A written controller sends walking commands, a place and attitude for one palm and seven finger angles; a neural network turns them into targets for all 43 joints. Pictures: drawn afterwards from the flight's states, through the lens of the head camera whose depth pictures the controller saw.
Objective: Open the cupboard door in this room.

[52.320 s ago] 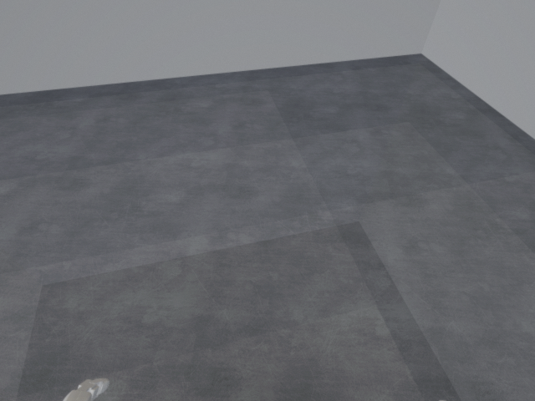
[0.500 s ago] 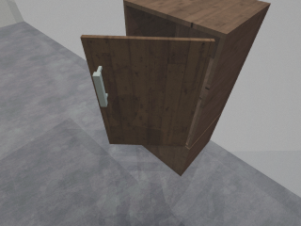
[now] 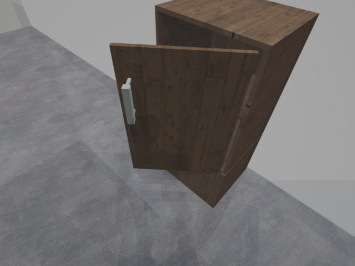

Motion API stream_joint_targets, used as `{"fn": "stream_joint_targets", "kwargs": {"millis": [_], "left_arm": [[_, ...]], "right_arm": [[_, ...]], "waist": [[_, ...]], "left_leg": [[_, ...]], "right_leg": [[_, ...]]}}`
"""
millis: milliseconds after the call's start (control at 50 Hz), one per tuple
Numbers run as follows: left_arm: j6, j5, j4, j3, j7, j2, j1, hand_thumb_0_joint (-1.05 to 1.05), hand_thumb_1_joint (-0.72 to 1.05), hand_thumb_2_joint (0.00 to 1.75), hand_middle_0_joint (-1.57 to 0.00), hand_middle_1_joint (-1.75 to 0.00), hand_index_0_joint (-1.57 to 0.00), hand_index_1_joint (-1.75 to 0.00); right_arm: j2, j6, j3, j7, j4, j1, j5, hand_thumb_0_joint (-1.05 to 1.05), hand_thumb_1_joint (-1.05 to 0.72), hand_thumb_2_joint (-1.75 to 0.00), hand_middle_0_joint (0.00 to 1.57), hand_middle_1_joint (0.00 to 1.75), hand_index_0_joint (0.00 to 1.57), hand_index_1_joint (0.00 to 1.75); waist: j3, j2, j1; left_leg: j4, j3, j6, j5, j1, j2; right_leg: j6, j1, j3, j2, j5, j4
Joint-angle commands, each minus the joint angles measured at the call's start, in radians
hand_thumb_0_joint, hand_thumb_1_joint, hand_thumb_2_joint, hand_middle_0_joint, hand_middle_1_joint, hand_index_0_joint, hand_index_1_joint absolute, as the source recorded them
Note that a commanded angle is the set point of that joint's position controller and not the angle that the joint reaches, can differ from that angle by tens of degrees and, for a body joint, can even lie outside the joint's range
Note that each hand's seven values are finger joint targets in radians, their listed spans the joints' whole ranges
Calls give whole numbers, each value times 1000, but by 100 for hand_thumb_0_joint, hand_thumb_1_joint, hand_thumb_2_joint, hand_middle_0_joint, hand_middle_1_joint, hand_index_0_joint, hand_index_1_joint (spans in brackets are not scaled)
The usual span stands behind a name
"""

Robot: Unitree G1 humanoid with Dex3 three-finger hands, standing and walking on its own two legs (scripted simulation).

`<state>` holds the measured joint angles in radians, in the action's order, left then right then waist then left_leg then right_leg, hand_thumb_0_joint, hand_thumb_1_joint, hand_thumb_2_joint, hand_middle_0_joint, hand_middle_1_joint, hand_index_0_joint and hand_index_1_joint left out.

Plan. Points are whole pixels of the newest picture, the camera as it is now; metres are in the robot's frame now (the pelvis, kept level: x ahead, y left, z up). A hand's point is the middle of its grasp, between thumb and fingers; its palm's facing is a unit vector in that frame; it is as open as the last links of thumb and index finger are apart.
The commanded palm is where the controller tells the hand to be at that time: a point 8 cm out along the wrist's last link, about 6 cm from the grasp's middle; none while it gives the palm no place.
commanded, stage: come to a stop and stand still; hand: left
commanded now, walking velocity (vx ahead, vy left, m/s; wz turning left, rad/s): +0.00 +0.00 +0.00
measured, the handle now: (130, 101) +0.58 +0.19 +0.04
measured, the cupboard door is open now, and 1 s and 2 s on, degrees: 40 40 40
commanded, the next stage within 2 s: look again from close up in 0.32 s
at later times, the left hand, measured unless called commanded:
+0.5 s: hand out of the picture -0.03 +0.15 -0.18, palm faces +0.01 -0.99 -0.16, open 7.4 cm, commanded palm none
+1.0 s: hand out of the picture +0.05 +0.16 -0.17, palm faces +0.00 -0.97 -0.24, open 7.3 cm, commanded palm none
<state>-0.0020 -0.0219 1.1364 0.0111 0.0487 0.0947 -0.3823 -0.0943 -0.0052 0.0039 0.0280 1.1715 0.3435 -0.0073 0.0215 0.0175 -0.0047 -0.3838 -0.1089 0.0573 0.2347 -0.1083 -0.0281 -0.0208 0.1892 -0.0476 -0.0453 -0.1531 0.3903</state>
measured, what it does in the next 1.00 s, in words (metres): stands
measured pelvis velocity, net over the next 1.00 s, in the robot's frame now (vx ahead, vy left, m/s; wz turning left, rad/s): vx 0.03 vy -0.02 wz -0.01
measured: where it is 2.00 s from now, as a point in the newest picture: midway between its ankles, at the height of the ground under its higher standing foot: outside the picture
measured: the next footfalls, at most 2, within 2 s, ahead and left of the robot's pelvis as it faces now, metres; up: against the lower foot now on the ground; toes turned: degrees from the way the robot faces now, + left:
none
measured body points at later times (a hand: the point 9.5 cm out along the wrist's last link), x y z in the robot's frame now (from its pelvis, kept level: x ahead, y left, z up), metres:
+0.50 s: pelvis +0.00 +0.00 -0.01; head +0.01 +0.00 +0.44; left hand -0.03 +0.20 -0.17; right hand -0.02 -0.21 -0.17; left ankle -0.01 +0.08 -0.74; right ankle +0.04 -0.13 -0.74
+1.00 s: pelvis +0.03 -0.02 +0.00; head +0.04 -0.04 +0.45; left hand +0.05 +0.21 -0.15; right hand +0.02 -0.24 -0.17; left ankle -0.01 +0.08 -0.74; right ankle +0.04 -0.13 -0.74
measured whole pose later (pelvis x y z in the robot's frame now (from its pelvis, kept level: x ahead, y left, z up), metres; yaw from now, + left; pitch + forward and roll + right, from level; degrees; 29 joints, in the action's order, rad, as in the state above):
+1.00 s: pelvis +0.03 -0.02 +0.00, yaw +0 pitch -1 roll +1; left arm -0.02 -0.02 1.09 0.01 0.04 0.15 -0.27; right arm -0.17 -0.03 -0.01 0.02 1.11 0.30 -0.02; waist 0.03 -0.03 0.01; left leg -0.42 -0.11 0.03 0.29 -0.12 -0.01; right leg 0.01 0.23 -0.05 -0.03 -0.25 0.49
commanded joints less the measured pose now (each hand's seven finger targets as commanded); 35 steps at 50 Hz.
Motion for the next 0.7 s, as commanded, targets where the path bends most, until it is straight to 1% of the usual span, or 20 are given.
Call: {"fn": "stream_joint_targets", "kwargs": {"millis": [0,20,60,120,280,320,380,400,420,440,460,480,500,520,540,560,580,600,640,680], "left_arm": [[-12,1,-21,-16,4,59,-86,0,90,90,-20,-30,-20,-30],[-12,1,-19,-17,4,55,-88,0,90,90,-20,-30,-20,-30],[-12,0,-20,-16,5,55,-90,0,90,90,-20,-30,-20,-30],[-12,-1,-17,-17,5,46,-97,0,90,90,-20,-30,-20,-30],[-13,-3,-24,-21,4,47,-96,0,90,90,-20,-30,-20,-30],[-14,-2,-25,-21,3,49,-93,0,90,90,-20,-30,-20,-30],[-18,-1,-30,-21,3,56,-87,0,90,90,-20,-30,-20,-30],[-27,-10,-3,-10,32,123,-98,0,90,90,-20,-30,-20,-30],[-34,2,-43,-15,22,141,-61,0,90,90,-20,-30,-20,-30],[-33,0,-63,-20,12,137,-34,0,90,90,-20,-30,-20,-30],[-37,0,-66,-18,7,134,-29,0,90,90,-20,-30,-20,-30],[-38,1,-65,-15,3,119,-32,0,90,90,-20,-30,-20,-30],[-37,0,-64,-12,0,108,-36,0,90,90,-20,-30,-20,-30],[-38,1,-60,-8,-2,101,-31,0,90,90,-20,-30,-20,-30],[-39,2,-58,-5,-3,93,-20,0,90,90,-20,-30,-20,-30],[-39,2,-58,-6,-5,93,-6,0,90,90,-20,-30,-20,-30],[-39,3,-58,-4,-5,92,0,0,90,90,-20,-30,-20,-30],[-39,5,-57,-4,-5,94,2,0,90,90,-20,-30,-20,-30],[-36,6,-57,-6,-4,100,6,0,90,90,-20,-30,-20,-30],[-36,7,-61,-10,-4,111,14,0,90,90,-20,-30,-20,-30]], "right_arm": [[-95,-14,19,10,-28,73,0,0,-90,-90,20,30,20,30],[-94,-15,19,10,-29,76,0,0,-90,-90,20,30,20,30],[-92,-15,20,10,-30,81,2,0,-90,-90,20,30,20,30],[-91,-16,21,11,-33,84,0,0,-90,-90,20,30,20,30],[-89,-15,24,9,-41,84,-1,0,-90,-90,20,30,20,30],[-87,-18,24,10,-43,86,-1,0,-90,-90,20,30,20,30],[-85,-21,22,10,-42,82,0,0,-90,-90,20,30,20,30],[-144,-32,11,-4,-136,-57,3,0,-90,-90,20,30,20,30],[-102,-21,11,-8,-154,-4,-4,0,-90,-90,20,30,20,30],[-101,-25,12,-9,-143,26,-9,0,-90,-90,20,30,20,30],[-106,-30,6,-12,-144,41,-17,0,-90,-90,20,30,20,30],[-104,-33,7,-11,-150,44,-14,0,-90,-90,20,30,20,30],[-105,-35,6,-10,-155,36,-11,0,-90,-90,20,30,20,30],[-110,-37,5,-8,-156,35,-8,0,-90,-90,20,30,20,30],[-115,-39,5,-6,-157,45,-6,0,-90,-90,20,30,20,30],[-113,-41,3,-4,-154,53,-7,0,-90,-90,20,30,20,30],[-121,-43,3,-3,-150,53,-7,0,-90,-90,20,30,20,30],[-128,-44,2,-2,-147,58,-7,0,-90,-90,20,30,20,30],[-136,-44,0,0,-136,59,-6,0,-90,-90,20,30,20,30],[-141,-44,-2,0,-132,55,-7,0,-90,-90,20,30,20,30]], "waist": [[120,-27,-3],[116,-28,-2],[127,-8,-4],[125,-27,-2],[129,-13,-2],[120,-18,-1],[94,3,0],[111,12,-37],[9,-26,8],[29,-79,23],[9,-133,16],[1,-150,18],[7,-139,9],[12,-85,8],[26,-31,13],[41,-15,15],[56,-2,14],[62,-3,16],[77,12,15],[86,1,13]], "left_leg": [[165,156,-19,125,-158,149],[164,158,-19,118,-154,150],[163,159,-17,125,-163,152],[166,164,-16,132,-162,152],[153,158,-14,149,-175,150],[148,156,-13,127,-169,150],[121,141,-14,57,-140,147],[-71,81,-44,-74,-198,163],[-39,107,-52,109,-157,92],[2,120,-40,121,-157,103],[3,137,-31,109,-170,116],[36,159,-25,116,-181,132],[58,173,-18,116,-191,138],[55,176,-11,86,-187,141],[53,174,-9,51,-185,142],[59,173,-7,14,-182,144],[58,165,-9,-15,-173,142],[57,160,-12,-48,-158,140],[60,151,-13,-67,-144,139],[61,142,-15,-97,-139,136]], "right_leg": [[30,9,69,-56,-13,-37],[30,11,69,-56,-7,-32],[29,17,68,-55,-13,-31],[30,30,70,-55,-13,-23],[32,51,80,-49,-26,-16],[33,47,84,-52,-12,-15],[36,40,89,-59,15,-19],[42,59,84,-95,136,27],[59,64,141,-106,-148,-1],[69,115,122,-85,-230,26],[71,97,94,-66,-174,53],[70,77,78,-53,-138,67],[68,59,71,-45,-102,74],[65,48,69,-44,-68,74],[64,47,73,-45,-48,69],[64,49,71,-46,-35,69],[62,54,73,-48,-18,68],[61,57,76,-49,-2,68],[59,59,78,-53,8,61],[60,51,84,-54,33,62]]}}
